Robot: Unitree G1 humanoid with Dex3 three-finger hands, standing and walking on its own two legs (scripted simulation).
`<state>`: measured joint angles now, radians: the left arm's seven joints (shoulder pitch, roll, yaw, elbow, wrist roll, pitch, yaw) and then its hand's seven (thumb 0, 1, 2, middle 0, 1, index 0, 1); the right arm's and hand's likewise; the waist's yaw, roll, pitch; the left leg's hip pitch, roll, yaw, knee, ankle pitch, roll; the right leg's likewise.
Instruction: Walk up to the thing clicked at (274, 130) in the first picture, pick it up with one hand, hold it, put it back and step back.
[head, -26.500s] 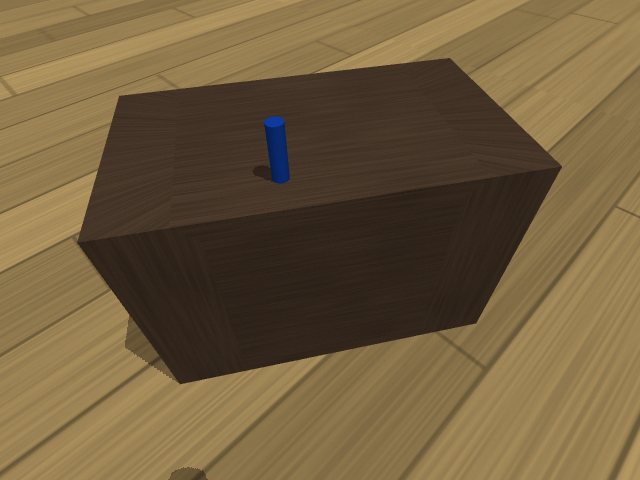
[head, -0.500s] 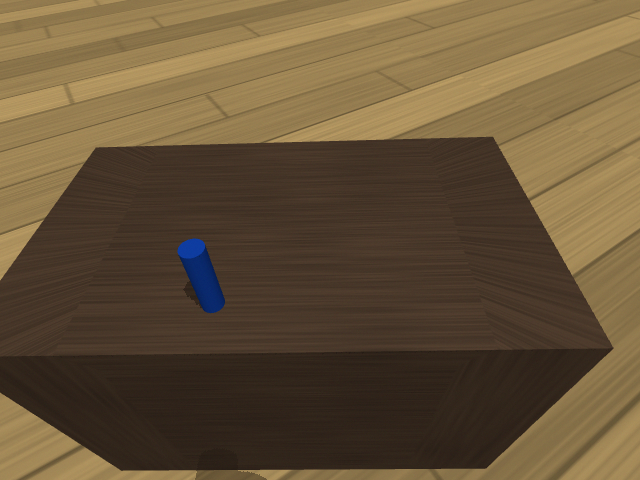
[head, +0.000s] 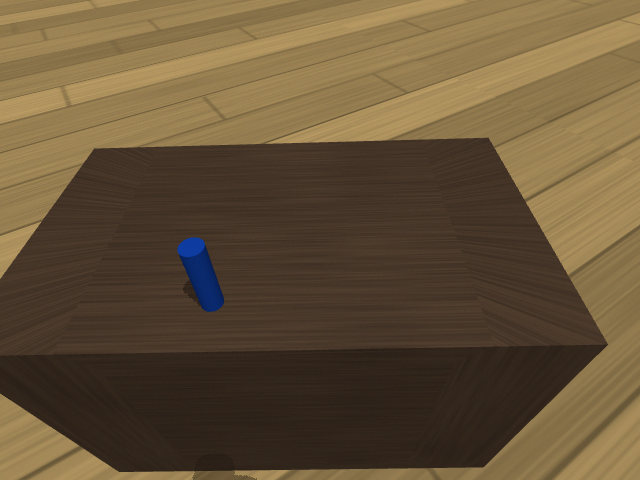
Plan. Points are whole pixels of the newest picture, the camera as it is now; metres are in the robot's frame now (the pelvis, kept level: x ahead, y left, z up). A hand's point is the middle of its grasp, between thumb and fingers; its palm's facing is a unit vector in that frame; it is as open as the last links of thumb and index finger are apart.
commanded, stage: stand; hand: left
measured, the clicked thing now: (202, 276) +0.44 +0.22 -0.01
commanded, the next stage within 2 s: none
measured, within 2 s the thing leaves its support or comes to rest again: neither
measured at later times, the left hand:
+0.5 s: hand out of the picture +0.07 +0.26 -0.16, palm faces -0.04 -0.94 -0.35, open 7.5 cm
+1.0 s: hand out of the picture +0.08 +0.26 -0.16, palm faces -0.04 -0.94 -0.35, open 7.4 cm
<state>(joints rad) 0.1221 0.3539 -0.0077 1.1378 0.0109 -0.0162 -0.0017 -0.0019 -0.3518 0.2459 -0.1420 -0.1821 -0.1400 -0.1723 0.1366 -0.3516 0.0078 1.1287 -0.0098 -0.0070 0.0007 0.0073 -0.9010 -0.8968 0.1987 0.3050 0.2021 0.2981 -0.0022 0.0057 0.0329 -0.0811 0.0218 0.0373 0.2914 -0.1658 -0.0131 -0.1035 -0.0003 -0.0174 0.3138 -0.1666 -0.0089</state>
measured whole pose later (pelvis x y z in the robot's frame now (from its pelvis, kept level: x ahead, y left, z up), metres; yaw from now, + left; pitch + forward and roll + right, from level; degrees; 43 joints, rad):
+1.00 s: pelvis +0.01 +0.01 +0.00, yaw +0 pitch -2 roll +0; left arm 0.12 0.35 -0.01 1.13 0.01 -0.02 0.00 0.01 0.90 0.90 -0.21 -0.30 -0.21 -0.30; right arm 0.12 -0.35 0.00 1.13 -0.01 -0.01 0.00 0.01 -0.90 -0.90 0.20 0.30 0.20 0.30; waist 0.00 0.00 0.05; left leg -0.08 0.02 0.04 0.29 -0.18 0.00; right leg -0.10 -0.01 -0.01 0.31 -0.17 0.00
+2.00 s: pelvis +0.01 +0.01 +0.00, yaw +0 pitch -2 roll +0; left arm 0.12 0.35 0.00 1.12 0.01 -0.02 0.00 0.01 0.90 0.90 -0.21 -0.30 -0.21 -0.30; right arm 0.12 -0.35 0.00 1.13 -0.01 -0.01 0.00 0.01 -0.90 -0.90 0.20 0.30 0.20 0.30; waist -0.01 0.00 0.05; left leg -0.07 0.01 0.05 0.29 -0.18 0.00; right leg -0.09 -0.01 -0.01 0.30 -0.17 0.00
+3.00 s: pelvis -0.11 +0.07 -0.01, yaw -2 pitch -1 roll -2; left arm 0.11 0.40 0.07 0.87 0.02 0.07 0.01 0.01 0.90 0.90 -0.21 -0.30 -0.20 -0.29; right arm 0.17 -0.34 -0.05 0.91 -0.02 0.03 -0.02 0.01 -0.90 -0.90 0.20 0.31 0.21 0.30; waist -0.01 -0.05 0.20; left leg -0.26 0.00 0.02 0.56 -0.28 0.05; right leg -0.44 0.12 0.16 1.13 -0.48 0.01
